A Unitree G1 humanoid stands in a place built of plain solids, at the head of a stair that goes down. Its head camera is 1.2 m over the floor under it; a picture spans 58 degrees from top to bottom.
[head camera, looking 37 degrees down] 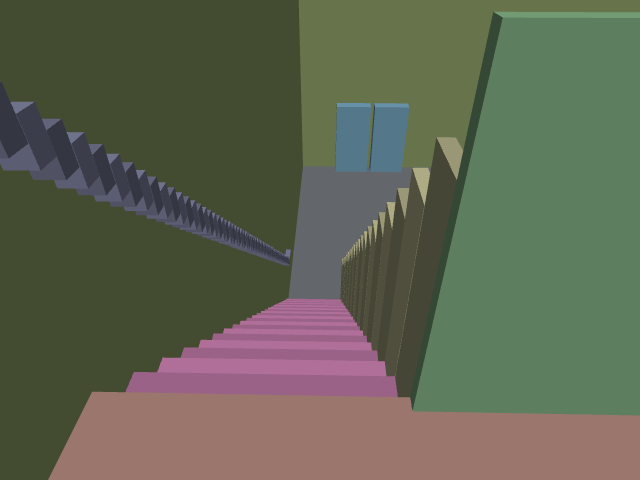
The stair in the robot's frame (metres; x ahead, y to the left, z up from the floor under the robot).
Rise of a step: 0.20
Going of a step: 0.22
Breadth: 1.00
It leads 1 degrees to the right of straight ahead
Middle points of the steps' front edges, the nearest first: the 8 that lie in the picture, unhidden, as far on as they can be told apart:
0.79 0.22 0.00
1.01 0.21 -0.20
1.23 0.21 -0.39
1.45 0.20 -0.59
1.66 0.20 -0.79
1.88 0.20 -0.99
2.10 0.19 -1.19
2.32 0.19 -1.38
